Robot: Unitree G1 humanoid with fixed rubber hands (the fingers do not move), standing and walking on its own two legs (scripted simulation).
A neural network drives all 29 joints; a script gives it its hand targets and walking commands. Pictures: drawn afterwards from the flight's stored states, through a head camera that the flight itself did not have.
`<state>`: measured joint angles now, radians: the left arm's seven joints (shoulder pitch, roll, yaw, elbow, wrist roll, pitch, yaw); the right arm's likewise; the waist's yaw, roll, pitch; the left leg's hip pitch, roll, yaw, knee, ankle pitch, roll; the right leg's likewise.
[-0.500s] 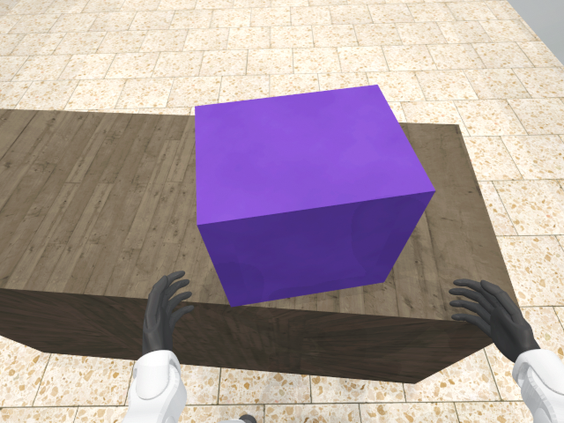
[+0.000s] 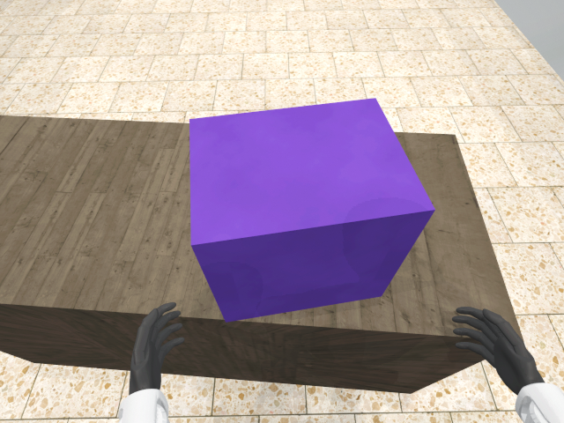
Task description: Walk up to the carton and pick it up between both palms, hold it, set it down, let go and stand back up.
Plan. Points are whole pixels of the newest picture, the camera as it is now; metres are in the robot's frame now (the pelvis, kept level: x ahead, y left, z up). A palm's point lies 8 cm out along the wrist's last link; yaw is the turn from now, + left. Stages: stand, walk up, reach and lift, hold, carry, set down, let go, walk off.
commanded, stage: set down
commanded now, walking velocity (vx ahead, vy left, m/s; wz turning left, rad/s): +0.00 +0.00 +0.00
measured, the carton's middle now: (295, 217) +0.41 +0.03 +0.00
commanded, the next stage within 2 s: let go in 1.82 s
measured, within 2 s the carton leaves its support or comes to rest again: neither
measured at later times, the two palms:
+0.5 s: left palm (143, 379) +0.16 +0.22 -0.04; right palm (487, 380) +0.20 -0.26 -0.06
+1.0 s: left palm (134, 387) +0.15 +0.23 -0.05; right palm (473, 396) +0.18 -0.24 -0.07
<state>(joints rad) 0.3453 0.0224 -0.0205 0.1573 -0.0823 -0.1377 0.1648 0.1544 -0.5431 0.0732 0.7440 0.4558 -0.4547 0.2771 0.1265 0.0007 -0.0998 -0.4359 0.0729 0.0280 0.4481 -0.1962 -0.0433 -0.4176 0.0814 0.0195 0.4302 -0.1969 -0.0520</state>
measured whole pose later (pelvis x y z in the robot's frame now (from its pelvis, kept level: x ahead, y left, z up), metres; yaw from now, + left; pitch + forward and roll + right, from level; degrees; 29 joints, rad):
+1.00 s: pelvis +0.01 +0.01 +0.00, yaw +0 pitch +9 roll +0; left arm 0.34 0.13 0.01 0.23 -0.06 -0.04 0.08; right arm 0.21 -0.34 0.07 0.74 0.29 -0.42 0.09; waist 0.11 -0.02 -0.04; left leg -0.39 0.06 0.03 0.45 -0.21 -0.04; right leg -0.37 0.07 0.02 0.43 -0.21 -0.05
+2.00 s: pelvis +0.01 +0.01 +0.00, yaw +0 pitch +8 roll +0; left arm 0.25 0.18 0.01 0.33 -0.04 0.09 0.00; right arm 0.16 -0.22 0.07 0.74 0.10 -0.32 -0.02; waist 0.07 -0.02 0.02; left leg -0.36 0.06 0.03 0.45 -0.22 -0.04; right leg -0.34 0.07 0.02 0.43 -0.22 -0.05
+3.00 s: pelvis -0.01 +0.02 +0.00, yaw +0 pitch +2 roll -1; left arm 0.26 0.28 0.05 0.83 0.02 -0.03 0.00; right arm 0.32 -0.23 -0.01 0.74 0.00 -0.04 0.00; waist 0.07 -0.02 -0.15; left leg -0.31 0.06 0.03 0.53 -0.24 -0.02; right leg -0.27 0.07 0.02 0.46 -0.22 -0.04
